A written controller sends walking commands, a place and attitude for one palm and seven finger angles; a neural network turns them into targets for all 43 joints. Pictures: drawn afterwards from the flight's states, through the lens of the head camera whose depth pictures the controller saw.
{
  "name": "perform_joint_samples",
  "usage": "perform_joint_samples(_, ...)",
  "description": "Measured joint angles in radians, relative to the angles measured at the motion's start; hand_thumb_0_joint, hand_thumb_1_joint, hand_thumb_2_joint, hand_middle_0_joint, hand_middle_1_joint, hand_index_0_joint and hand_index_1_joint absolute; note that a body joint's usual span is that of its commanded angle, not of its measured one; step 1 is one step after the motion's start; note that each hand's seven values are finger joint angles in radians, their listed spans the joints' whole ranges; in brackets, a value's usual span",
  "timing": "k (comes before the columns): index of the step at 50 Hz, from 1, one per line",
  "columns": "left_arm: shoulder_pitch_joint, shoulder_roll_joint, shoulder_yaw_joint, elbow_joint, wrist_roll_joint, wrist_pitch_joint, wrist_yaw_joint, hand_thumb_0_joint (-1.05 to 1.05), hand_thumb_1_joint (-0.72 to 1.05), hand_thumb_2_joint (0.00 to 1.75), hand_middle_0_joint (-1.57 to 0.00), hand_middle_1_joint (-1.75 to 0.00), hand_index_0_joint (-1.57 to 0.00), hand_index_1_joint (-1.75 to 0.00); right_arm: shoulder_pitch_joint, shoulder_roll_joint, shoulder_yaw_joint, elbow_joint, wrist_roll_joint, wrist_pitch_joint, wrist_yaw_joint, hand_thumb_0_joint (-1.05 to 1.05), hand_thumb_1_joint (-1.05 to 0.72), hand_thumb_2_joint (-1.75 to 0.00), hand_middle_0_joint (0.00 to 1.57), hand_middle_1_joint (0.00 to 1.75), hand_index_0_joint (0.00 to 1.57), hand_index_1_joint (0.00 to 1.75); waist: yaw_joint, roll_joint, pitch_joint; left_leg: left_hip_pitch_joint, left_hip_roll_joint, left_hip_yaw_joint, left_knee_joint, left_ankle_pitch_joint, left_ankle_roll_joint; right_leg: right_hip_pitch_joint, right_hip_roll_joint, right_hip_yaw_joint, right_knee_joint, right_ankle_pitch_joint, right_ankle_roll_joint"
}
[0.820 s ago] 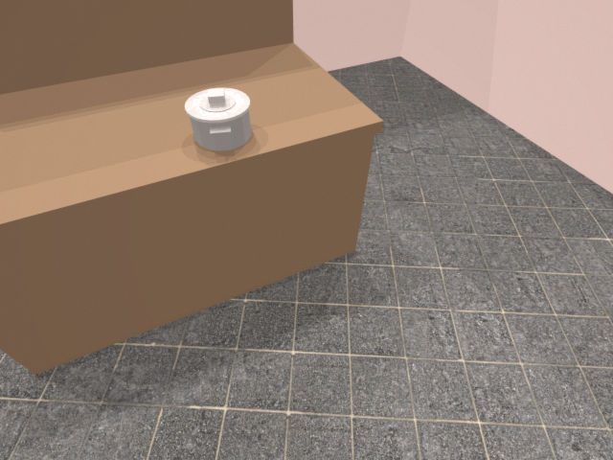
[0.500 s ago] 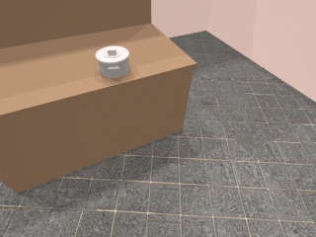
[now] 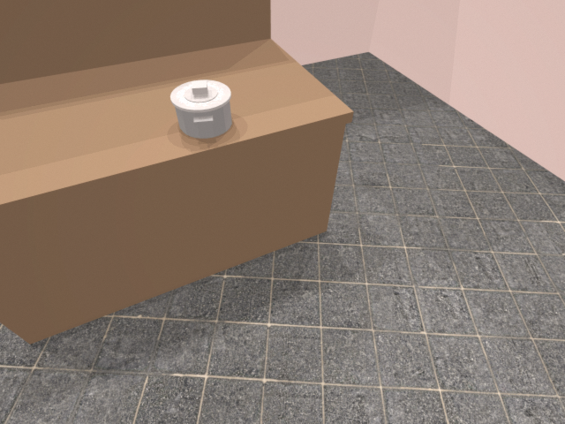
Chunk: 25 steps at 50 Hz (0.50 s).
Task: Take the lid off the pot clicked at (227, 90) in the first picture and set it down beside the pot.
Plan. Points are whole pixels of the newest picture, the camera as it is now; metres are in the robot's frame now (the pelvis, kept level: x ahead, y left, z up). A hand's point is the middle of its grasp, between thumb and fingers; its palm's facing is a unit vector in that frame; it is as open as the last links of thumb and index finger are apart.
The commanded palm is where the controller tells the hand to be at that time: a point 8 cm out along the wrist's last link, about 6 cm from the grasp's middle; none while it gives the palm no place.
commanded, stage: walk to a spot facing it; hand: left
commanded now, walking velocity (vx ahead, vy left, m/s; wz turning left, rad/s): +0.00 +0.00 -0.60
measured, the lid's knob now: (199, 87) +0.94 +0.30 +0.00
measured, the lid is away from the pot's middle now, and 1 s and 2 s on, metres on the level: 0.00 0.00 0.00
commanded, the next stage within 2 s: turn to face it in 1.24 s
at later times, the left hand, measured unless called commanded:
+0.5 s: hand out of the picture +0.09 +0.14 -0.17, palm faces -0.15 -0.96 -0.24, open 7.4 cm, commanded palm none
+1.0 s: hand (241, 297) +0.40 +0.12 -0.18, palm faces -0.43 -0.88 -0.22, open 7.4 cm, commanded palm none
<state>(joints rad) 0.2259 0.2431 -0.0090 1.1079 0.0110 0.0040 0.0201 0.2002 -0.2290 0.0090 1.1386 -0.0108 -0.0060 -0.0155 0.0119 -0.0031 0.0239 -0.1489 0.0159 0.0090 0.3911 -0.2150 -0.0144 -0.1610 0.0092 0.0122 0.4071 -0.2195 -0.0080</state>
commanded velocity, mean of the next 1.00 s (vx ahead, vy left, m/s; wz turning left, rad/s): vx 0.23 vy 0.00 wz -0.59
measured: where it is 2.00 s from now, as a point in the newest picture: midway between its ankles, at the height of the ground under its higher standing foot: (330, 407)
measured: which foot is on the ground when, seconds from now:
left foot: down 0.00-0.34, up 0.36-0.80, down 0.82-1.00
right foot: down 0.00-0.82, up 0.84-1.00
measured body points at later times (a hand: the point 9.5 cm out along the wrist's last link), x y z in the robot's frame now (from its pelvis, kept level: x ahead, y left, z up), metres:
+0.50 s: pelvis +0.07 -0.05 -0.01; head +0.07 -0.06 +0.44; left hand +0.10 +0.19 -0.15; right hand +0.05 -0.30 -0.17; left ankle +0.07 +0.09 -0.66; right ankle +0.02 -0.10 -0.74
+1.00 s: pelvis +0.26 -0.05 -0.01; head +0.28 -0.05 +0.44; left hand +0.42 +0.16 -0.17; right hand +0.22 -0.30 -0.14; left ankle +0.35 +0.03 -0.74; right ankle +0.19 -0.13 -0.66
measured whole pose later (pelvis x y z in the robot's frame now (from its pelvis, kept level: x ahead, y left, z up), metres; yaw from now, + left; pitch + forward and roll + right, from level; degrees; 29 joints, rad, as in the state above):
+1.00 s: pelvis +0.26 -0.05 -0.01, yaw -34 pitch -1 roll +1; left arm 0.29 0.25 0.10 0.96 0.02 0.03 -0.03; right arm 0.20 -0.15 -0.01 0.92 -0.02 -0.06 -0.01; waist 0.06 -0.07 0.05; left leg -0.26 0.06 0.19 0.54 -0.26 0.01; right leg -0.53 -0.02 -0.03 1.22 -0.36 -0.02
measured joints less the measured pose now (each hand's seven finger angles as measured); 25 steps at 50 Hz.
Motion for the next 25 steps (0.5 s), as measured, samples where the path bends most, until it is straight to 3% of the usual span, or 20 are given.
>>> perform_joint_samples(6, 0.033, -0.017, 0.02, -0.033, 0.005, 0.032, -0.011, 0.01, 0.9, 0.9, -0.2, -0.3, -0.2, -0.3, 0.006, 0.018, -0.018, -0.045, -0.004, 0.016, -0.006, 0.0, -0.91, -0.89, 0.2, 0.3, 0.2, 0.29, 0.009, -0.002, 0.0, -0.033, 0.021, 0.052, 0.081, -0.052, -0.001, -0.058, 0.022, 0.051, 0.086, -0.032, -0.003)
perform_joint_samples(10, 0.074, -0.026, 0.037, -0.068, 0.013, 0.044, -0.031, 0.01, 0.9, 0.9, -0.2, -0.3, -0.2, -0.3, 0.045, 0.024, -0.034, -0.081, -0.011, 0.018, 0.003, 0.0, -0.91, -0.89, 0.21, 0.3, 0.2, 0.3, 0.009, -0.001, -0.017, -0.052, 0.038, 0.087, 0.141, -0.108, 0.006, -0.107, 0.04, 0.078, 0.188, -0.148, -0.02)
perform_joint_samples(13, 0.1, -0.037, 0.054, -0.084, 0.014, 0.044, -0.044, 0.01, 0.91, 0.9, -0.2, -0.3, -0.2, -0.3, 0.074, 0.02, -0.047, -0.095, -0.014, 0.003, 0.007, 0.0, -0.91, -0.89, 0.21, 0.3, 0.2, 0.3, 0.012, 0.006, -0.018, -0.034, 0.055, 0.128, 0.153, -0.133, 0.0, -0.163, 0.019, 0.015, 0.329, -0.216, -0.02)
perform_joint_samples(16, 0.111, -0.048, 0.064, -0.1, 0.015, 0.034, -0.056, 0.01, 0.91, 0.9, -0.2, -0.3, -0.19, -0.3, 0.097, 0.009, -0.055, -0.1, -0.018, -0.008, 0.008, 0.0, -0.91, -0.89, 0.21, 0.3, 0.2, 0.3, 0.009, 0.024, -0.011, -0.005, 0.081, 0.165, 0.165, -0.163, -0.02, -0.167, -0.006, -0.059, 0.317, -0.216, -0.019)
perform_joint_samples(18, 0.115, -0.046, 0.067, -0.118, 0.017, 0.006, -0.056, 0.01, 0.91, 0.9, -0.2, -0.3, -0.19, -0.3, 0.114, 0.004, -0.057, -0.101, -0.014, -0.006, 0.01, 0.0, -0.91, -0.89, 0.21, 0.3, 0.2, 0.3, 0.01, 0.034, -0.005, -0.047, 0.107, 0.161, 0.302, -0.236, -0.014, -0.15, 0.003, -0.078, 0.257, -0.124, -0.041)
perform_joint_samples(19, 0.114, -0.047, 0.066, -0.122, 0.013, -0.01, -0.048, 0.01, 0.91, 0.9, -0.2, -0.3, -0.2, -0.3, 0.116, 0.003, -0.057, -0.096, -0.013, 0.004, 0.012, 0.01, -0.91, -0.89, 0.21, 0.3, 0.2, 0.3, 0.013, 0.038, -0.002, -0.095, 0.106, 0.129, 0.428, -0.276, -0.007, -0.151, 0.012, -0.083, 0.274, -0.123, -0.056)
perform_joint_samples(22, 0.135, -0.06, 0.061, -0.127, 0.005, -0.036, -0.027, 0.01, 0.91, 0.9, -0.2, -0.3, -0.2, -0.3, 0.099, 0.001, -0.058, -0.088, -0.015, 0.021, 0.019, 0.01, -0.91, -0.89, 0.2, 0.3, 0.2, 0.29, 0.027, 0.042, -0.004, -0.238, 0.085, 0.065, 0.718, -0.226, 0.002, -0.099, 0.04, -0.075, 0.221, -0.142, -0.08)
perform_joint_samples(25, 0.173, -0.075, 0.051, -0.115, 0.007, -0.044, -0.022, 0.01, 0.91, 0.9, -0.2, -0.3, -0.2, -0.3, 0.053, 0.005, -0.061, -0.118, -0.018, 0.016, 0.025, 0.01, -0.91, -0.89, 0.2, 0.3, 0.2, 0.29, 0.025, 0.035, -0.009, -0.341, 0.084, 0.061, 0.751, -0.125, -0.014, -0.033, 0.056, -0.039, 0.104, -0.099, -0.08)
